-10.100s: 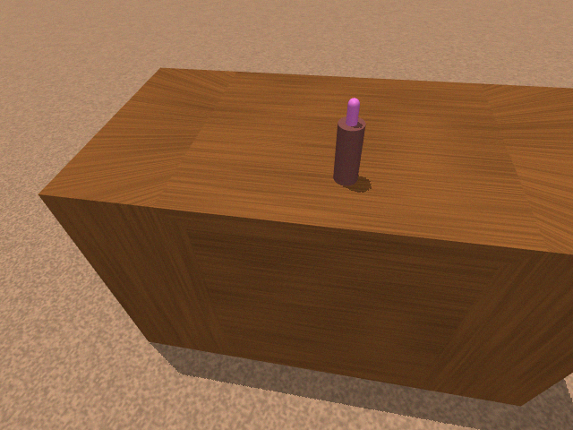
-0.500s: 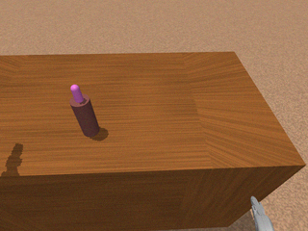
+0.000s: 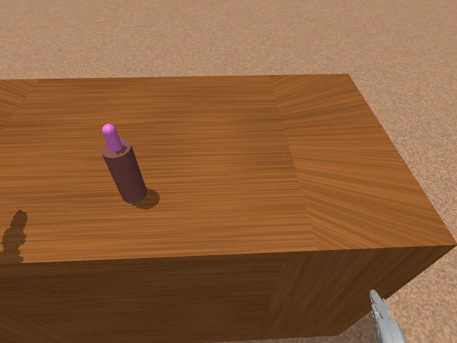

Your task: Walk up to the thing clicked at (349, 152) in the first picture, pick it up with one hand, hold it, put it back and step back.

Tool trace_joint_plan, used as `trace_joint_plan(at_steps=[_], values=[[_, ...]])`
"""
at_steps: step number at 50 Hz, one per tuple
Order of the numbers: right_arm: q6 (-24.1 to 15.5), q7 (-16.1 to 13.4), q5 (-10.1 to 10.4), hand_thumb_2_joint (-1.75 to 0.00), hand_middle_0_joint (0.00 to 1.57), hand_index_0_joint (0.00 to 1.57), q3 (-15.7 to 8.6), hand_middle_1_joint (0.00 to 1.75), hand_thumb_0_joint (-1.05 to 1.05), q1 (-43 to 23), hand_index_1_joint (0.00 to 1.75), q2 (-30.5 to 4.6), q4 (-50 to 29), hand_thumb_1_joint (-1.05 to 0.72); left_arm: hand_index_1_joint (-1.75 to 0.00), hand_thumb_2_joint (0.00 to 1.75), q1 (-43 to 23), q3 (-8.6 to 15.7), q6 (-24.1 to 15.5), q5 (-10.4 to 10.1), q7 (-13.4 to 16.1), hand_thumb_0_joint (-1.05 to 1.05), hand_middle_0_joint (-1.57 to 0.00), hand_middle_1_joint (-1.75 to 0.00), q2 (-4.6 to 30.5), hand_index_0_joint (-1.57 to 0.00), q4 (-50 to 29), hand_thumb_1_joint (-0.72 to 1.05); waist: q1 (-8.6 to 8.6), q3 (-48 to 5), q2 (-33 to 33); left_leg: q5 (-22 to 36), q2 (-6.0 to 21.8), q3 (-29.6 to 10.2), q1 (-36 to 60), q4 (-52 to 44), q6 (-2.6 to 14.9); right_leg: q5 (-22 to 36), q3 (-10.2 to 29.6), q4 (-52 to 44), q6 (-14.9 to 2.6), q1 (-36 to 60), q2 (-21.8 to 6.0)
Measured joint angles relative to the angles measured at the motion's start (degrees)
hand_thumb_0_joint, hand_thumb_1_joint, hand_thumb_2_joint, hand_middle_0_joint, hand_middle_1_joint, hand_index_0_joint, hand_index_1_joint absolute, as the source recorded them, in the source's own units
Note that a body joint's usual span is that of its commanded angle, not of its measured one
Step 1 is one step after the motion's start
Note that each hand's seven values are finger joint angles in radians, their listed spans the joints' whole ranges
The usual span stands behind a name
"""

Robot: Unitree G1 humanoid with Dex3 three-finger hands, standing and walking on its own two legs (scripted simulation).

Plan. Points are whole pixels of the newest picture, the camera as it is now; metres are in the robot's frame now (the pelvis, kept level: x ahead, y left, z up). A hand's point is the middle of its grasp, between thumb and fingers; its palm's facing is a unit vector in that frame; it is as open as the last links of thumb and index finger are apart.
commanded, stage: go down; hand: left
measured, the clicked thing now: (122, 163) +0.46 +0.21 +0.08
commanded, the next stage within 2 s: approach in 0.62 s
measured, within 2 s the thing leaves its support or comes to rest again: neither
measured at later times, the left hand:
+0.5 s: hand out of the picture +0.34 +0.39 +0.17, palm faces +0.20 -0.98 +0.00, open 17.4 cm
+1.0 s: hand out of the picture +0.35 +0.37 +0.14, palm faces +0.16 -0.99 +0.01, open 17.5 cm
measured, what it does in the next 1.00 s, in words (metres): stands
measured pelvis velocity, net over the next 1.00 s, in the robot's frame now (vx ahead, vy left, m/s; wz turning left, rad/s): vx -0.01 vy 0.00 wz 0.01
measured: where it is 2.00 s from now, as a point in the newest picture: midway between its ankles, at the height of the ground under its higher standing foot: outside the picture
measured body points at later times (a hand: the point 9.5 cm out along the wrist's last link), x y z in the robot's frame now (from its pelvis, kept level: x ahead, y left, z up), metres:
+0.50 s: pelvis +0.00 +0.00 +0.00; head +0.03 +0.01 +0.45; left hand +0.32 +0.44 +0.17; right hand +0.16 -0.26 -0.08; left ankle -0.02 +0.12 -0.73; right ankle -0.01 -0.15 -0.73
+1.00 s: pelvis -0.01 +0.00 -0.01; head +0.03 +0.02 +0.44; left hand +0.34 +0.42 +0.14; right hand +0.15 -0.25 -0.08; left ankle -0.02 +0.12 -0.73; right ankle -0.01 -0.15 -0.73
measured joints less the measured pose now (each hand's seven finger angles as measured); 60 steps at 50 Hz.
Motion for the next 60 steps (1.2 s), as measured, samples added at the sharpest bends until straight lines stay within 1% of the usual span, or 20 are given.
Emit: trace_joint_plan(at_steps=[2, 6, 11, 15, 19, 25, 30, 34, 40, 43, 47, 51, 56, 60], values=[[0.1, -0.1, 0.1, -0.06, 0.05, 0.05, 0.1, 0.05, -0.01, 0.2, 0.05, -0.1, -0.4, 0.53, -0.05, 0.07, 0.2, -0.1, 0.4, 0.2, 0.0, -0.01, -0.04, -0.04, 0.1, -0.04, -0.3, -0.54, 0.05, 0.0, 0.0, -0.1, 0.0, 0.0, 0.1, 0.0, 0.01, -0.1, 0.0, 0.1, 0.00, 0.1, 0.0], [0.0, -0.2, 0.2, -0.06, 0.05, 0.05, 0.1, 0.05, -0.01, 0.4, 0.05, -0.2, -0.6, 0.53, -0.05, 0.07, 0.6, -0.4, 0.4, -0.2, -0.3, -0.01, -0.04, -0.04, 0.2, -0.04, -0.2, -0.54, 0.15, 0.0, 0.0, -0.2, -0.1, 0.0, 0.1, 0.2, 0.02, -0.3, 0.0, 0.5, -0.01, 0.0, -0.1], [0.1, -0.2, 0.1, -0.06, 0.05, 0.05, 0.1, 0.05, -0.01, 0.7, 0.05, -0.3, -0.9, 0.53, -0.05, 0.07, 1.2, 0.1, 0.3, -0.3, -0.7, -0.01, -0.04, -0.05, -0.3, -0.05, -0.5, -0.55, 0.33, 0.1, -0.1, -0.3, -0.1, -0.1, -0.1, 0.6, -0.03, -0.6, -0.1, 1.0, -0.04, -0.3, -0.1], [0.1, -0.3, 0.1, -0.06, 0.05, 0.05, -0.1, 0.05, -0.01, 0.7, 0.05, -0.3, -0.8, 0.52, -0.05, 0.07, 1.5, 0.6, 0.8, -0.1, -0.4, -0.01, -0.04, -0.05, -0.9, -0.04, -2.0, -0.54, 0.55, 0.2, -0.2, -0.3, -0.1, -0.2, 0.0, 0.6, -0.13, -0.6, -0.2, 1.1, -0.13, -0.2, -0.1], [0.0, -0.3, 0.1, -0.06, 0.05, 0.05, 0.0, 0.05, -0.01, 0.5, 0.05, -0.2, -0.7, 0.52, -0.05, 0.07, 1.1, -0.1, 0.9, 0.0, -0.6, -0.01, -0.04, -0.05, -0.3, -0.04, -1.7, -0.53, 0.45, 0.1, -0.3, -0.2, -0.1, -0.4, 0.0, 0.6, -0.21, -0.6, -0.3, 1.1, -0.21, -0.1, -0.1], [-0.2, -0.3, 0.0, -0.06, 0.05, 0.05, -0.1, 0.05, -0.01, 0.8, 0.05, -0.4, -1.5, 0.53, -0.05, 0.06, 1.2, -0.3, 0.6, -0.6, -1.1, -0.01, -0.04, -0.05, -0.1, -0.05, -1.2, -0.53, 0.35, 0.2, -0.3, -0.2, -0.1, -0.4, -0.5, 0.9, -0.25, -0.7, -0.4, 1.7, -0.27, -0.7, -0.1], [0.2, -0.5, 0.1, -0.06, 0.05, 0.05, 0.1, 0.05, -0.01, 1.3, 0.05, -0.6, -1.8, 0.53, -0.05, 0.05, 1.4, 0.3, 1.1, -0.5, -0.8, -0.01, -0.04, -0.05, -0.9, -0.05, -2.6, -0.53, 0.49, 0.4, -0.2, -0.2, -0.1, -0.5, -0.4, 1.0, -0.25, -0.8, -0.4, 1.8, -0.25, -0.6, -0.1], [0.2, -0.7, 0.1, -0.06, 0.05, 0.06, -0.1, 0.05, -0.01, 0.9, 0.05, -0.4, -1.3, 0.53, -0.05, 0.05, 1.0, -0.4, 1.3, -0.5, -0.5, -0.01, -0.04, -0.05, -0.6, -0.05, -2.1, -0.53, 0.33, 0.3, -0.3, -0.2, -0.2, -0.4, -0.3, 1.0, -0.22, -0.8, -0.4, 2.0, -0.24, -0.6, -0.2], [0.2, -0.7, 0.2, -0.06, 0.05, 0.05, -0.2, 0.05, -0.01, 1.3, 0.05, -0.7, -2.5, 0.53, -0.05, 0.05, 1.3, 0.1, 0.9, -0.4, -0.5, -0.01, -0.05, -0.05, -0.4, -0.05, -1.6, -0.53, 0.17, 0.4, -0.4, -0.3, -0.2, -0.3, -0.7, 1.3, -0.16, -0.9, -0.2, 2.3, -0.18, -1.0, -0.2], [-0.1, -0.7, 0.3, -0.06, 0.05, 0.05, 0.1, 0.05, -0.01, 1.4, 0.05, -0.6, -1.9, 0.53, -0.05, 0.05, 1.4, -0.9, 0.5, -0.9, -0.6, -0.01, -0.05, -0.05, -0.7, -0.04, -1.5, -0.52, 0.35, 0.2, -0.6, -0.4, -0.2, -0.3, -1.0, 1.5, -0.17, -1.0, -0.2, 2.5, -0.19, -1.3, -0.2], [-0.1, -0.2, -0.1, -0.06, 0.05, 0.05, 0.4, 0.05, -0.01, 1.0, 0.05, -0.1, -1.5, 0.54, -0.06, 0.05, 1.0, -3.0, -0.7, -1.1, 0.1, -0.01, -0.04, -0.04, -2.1, -0.04, -0.9, -0.53, 0.51, 0.3, -0.7, -0.6, -0.3, -0.4, -2.1, 2.4, -0.19, -1.3, -0.3, 3.4, -0.17, -2.4, -0.3], [-0.4, 0.5, -0.5, -0.05, 0.05, 0.05, 0.6, 0.05, -0.01, 0.5, 0.06, 0.3, -2.9, 0.54, -0.06, 0.04, 0.2, -5.2, -2.9, -1.6, 1.6, -0.01, -0.04, -0.04, -4.9, -0.04, -0.4, -0.54, 0.23, 0.7, -0.8, -1.0, -0.4, -0.5, -3.8, 3.9, -0.17, -1.8, -0.4, 5.0, -0.14, -4.1, -0.4], [-0.4, 2.2, -0.9, -0.05, 0.05, 0.06, 0.1, 0.05, -0.01, 0.9, 0.06, 0.3, -6.1, 0.55, -0.06, 0.05, 0.5, -7.7, -6.2, -2.1, 4.1, -0.01, -0.04, -0.05, -10.2, -0.04, -1.2, -0.55, -0.88, 0.7, -1.0, -2.0, -0.4, -0.4, -7.1, 6.8, -0.20, -2.7, -0.2, 7.9, -0.12, -7.5, -0.3], [0.7, 3.9, -1.0, -0.05, 0.05, 0.06, -0.9, 0.06, -0.01, 2.1, 0.06, -0.3, -9.8, 0.55, -0.06, 0.05, 0.8, -9.1, -8.7, -1.8, 7.5, -0.01, -0.04, -0.05, -15.0, -0.04, -3.5, -0.56, -1.90, 1.0, -1.2, -3.2, 0.0, 0.0, -10.0, 9.7, -0.29, -3.6, 0.2, 10.7, -0.16, -10.6, 0.1]])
